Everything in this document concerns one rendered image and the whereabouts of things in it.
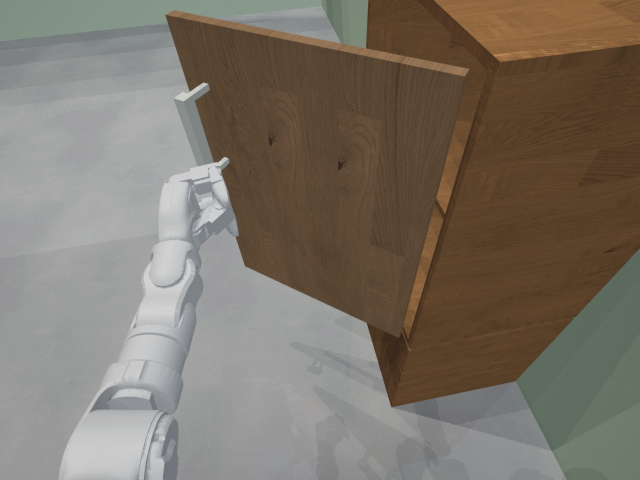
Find handle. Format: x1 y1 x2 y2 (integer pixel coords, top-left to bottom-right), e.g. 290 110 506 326
173 83 230 170

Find left robot forearm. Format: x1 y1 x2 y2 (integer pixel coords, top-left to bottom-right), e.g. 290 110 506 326
58 240 204 480

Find robot left hand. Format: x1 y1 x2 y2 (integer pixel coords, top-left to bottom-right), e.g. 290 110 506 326
157 162 239 252

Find cupboard door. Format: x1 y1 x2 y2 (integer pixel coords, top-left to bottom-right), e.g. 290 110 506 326
165 10 470 338

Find left robot upper arm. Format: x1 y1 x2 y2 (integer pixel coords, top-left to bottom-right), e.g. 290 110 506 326
62 410 179 480

